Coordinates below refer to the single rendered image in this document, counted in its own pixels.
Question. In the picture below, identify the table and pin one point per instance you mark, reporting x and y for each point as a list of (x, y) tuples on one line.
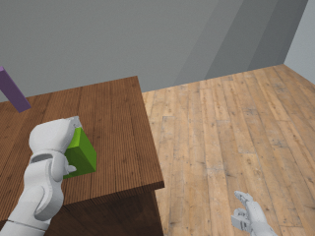
[(119, 198)]

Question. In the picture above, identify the left robot forearm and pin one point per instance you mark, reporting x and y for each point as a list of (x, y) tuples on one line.
[(41, 198)]

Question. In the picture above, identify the sponge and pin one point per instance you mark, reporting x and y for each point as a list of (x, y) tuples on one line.
[(81, 154)]

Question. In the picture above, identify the right robot forearm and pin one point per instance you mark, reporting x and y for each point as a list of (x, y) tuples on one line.
[(260, 228)]

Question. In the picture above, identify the robot right hand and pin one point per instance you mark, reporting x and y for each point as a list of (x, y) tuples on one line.
[(243, 218)]

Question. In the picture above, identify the robot left hand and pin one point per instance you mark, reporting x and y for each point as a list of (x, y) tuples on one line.
[(55, 135)]

